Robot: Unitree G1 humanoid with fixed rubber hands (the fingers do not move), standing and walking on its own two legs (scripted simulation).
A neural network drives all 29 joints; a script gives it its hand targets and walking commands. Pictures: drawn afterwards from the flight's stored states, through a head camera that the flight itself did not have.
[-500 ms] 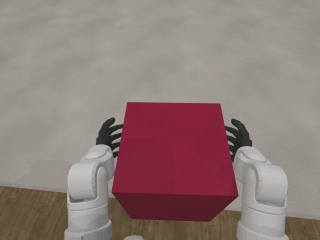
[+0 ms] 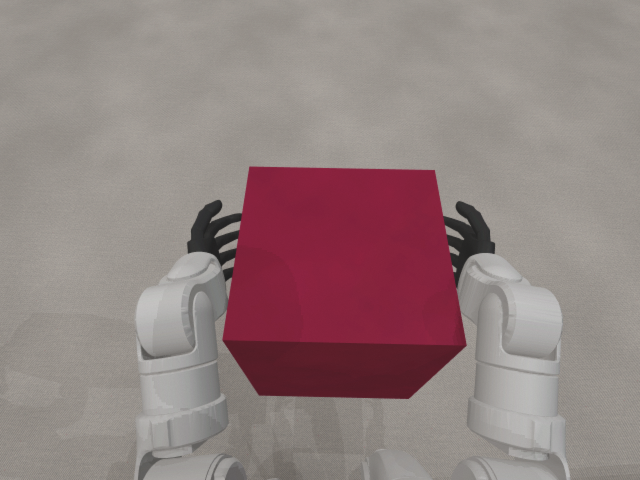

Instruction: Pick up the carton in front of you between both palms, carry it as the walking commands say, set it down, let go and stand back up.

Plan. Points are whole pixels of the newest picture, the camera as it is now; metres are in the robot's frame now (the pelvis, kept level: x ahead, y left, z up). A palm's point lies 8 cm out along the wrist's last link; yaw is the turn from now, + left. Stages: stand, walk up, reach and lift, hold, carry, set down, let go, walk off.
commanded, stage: carry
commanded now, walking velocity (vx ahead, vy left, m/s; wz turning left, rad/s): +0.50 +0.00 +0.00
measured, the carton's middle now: (337, 295) +0.33 -0.02 +0.01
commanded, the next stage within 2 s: none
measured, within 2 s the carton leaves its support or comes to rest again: neither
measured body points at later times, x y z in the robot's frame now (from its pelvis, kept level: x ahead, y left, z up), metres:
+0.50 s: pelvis +0.37 -0.04 -0.10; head +0.41 -0.04 +0.35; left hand +0.70 +0.14 -0.03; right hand +0.72 -0.16 -0.03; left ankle +0.36 +0.10 -0.74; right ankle +0.36 -0.07 -0.82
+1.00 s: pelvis +0.74 -0.02 -0.07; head +0.78 -0.01 +0.38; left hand +1.06 +0.12 +0.01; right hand +1.04 -0.19 +0.01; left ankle +0.69 +0.06 -0.82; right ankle +0.79 -0.17 -0.77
